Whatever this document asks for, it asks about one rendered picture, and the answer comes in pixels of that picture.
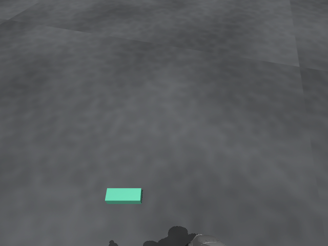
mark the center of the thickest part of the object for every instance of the carton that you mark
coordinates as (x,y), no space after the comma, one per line
(123,196)

